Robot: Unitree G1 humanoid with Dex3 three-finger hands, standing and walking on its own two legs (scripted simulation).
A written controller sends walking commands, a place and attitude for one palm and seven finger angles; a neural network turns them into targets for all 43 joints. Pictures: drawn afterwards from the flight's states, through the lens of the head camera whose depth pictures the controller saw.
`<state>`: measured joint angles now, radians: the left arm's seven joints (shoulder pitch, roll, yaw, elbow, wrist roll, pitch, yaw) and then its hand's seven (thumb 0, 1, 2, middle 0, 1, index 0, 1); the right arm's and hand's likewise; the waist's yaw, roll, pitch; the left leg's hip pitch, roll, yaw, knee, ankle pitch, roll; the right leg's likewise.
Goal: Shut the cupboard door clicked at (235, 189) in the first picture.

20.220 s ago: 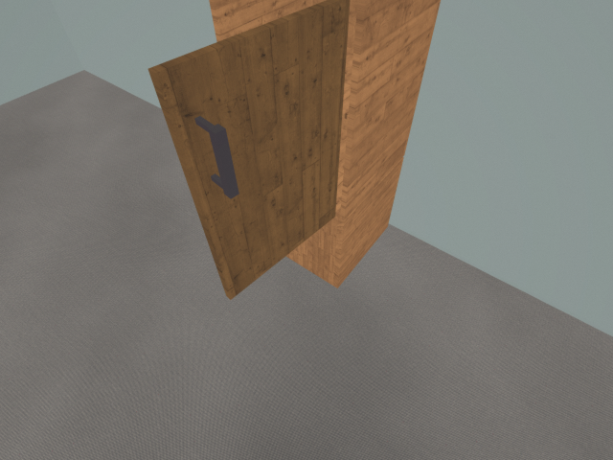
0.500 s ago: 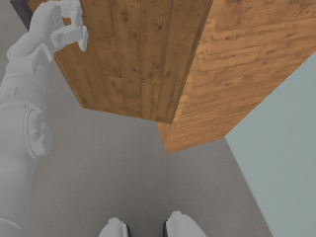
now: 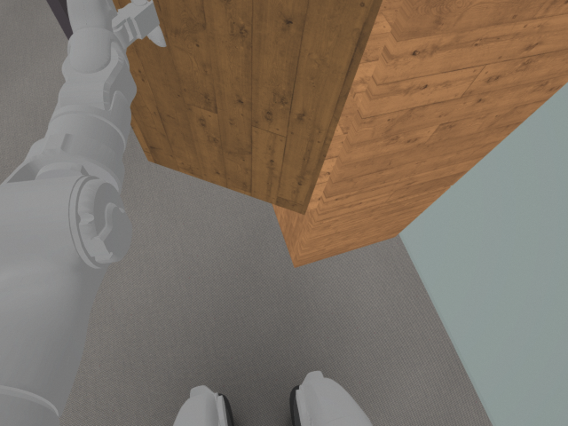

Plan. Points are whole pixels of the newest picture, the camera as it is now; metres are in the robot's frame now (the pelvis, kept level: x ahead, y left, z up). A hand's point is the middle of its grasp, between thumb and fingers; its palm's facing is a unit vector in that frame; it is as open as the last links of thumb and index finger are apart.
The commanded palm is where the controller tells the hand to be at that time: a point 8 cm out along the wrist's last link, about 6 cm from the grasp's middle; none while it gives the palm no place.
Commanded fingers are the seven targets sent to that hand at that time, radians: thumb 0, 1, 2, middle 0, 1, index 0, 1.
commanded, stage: pull the fist back off the door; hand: left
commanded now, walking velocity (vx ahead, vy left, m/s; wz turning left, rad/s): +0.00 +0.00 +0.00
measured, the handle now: out of the picture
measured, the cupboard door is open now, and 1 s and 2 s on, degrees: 53 53 53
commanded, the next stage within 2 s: draw the hand back to the body in 0.70 s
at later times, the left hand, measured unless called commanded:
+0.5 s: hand (170, 61) +0.53 +0.05 +0.15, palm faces +0.01 -1.00 -0.02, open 3.1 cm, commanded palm +0.49 +0.09 +0.15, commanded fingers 0.00 0.90 0.90 -1.30 -1.50 -1.30 -1.50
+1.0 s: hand (151, 92) +0.47 +0.07 +0.17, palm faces +0.03 -1.00 -0.02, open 3.1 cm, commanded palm +0.42 +0.13 +0.17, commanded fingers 0.00 0.90 0.90 -1.30 -1.50 -1.30 -1.50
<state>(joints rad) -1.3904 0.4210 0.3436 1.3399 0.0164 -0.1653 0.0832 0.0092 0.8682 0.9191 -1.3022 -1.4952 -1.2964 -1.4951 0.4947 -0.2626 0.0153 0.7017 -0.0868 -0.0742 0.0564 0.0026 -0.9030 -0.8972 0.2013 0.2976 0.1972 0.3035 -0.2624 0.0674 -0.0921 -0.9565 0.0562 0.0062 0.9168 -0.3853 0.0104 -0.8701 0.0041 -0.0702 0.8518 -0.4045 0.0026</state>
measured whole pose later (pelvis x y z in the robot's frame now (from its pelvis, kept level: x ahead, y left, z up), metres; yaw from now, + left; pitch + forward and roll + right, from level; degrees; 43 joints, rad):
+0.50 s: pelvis +0.02 -0.01 +0.03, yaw -1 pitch +15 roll -1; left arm -0.95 0.20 0.23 1.10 -0.05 -0.30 0.09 0.01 0.90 0.90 -1.30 -1.50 -1.30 -1.49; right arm 0.46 -0.27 -0.04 0.69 -0.02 0.00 0.06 0.00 -0.90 -0.90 0.20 0.30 0.20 0.30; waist -0.14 0.06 -0.10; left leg -0.64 0.05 0.05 0.74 -0.36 -0.01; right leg -0.59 0.01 -0.03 0.72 -0.39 -0.01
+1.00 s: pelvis +0.00 -0.02 +0.03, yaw -1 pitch +10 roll +0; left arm -0.78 0.18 0.22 0.98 -0.09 -0.29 0.03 0.01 0.90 0.90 -1.30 -1.49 -1.30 -1.49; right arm 0.37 -0.25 -0.01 0.67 0.02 0.00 0.01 0.01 -0.90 -0.90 0.20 0.30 0.20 0.30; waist -0.09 0.06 -0.10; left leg -0.52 0.05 0.05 0.67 -0.32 -0.02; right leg -0.50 0.00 -0.03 0.70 -0.37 -0.02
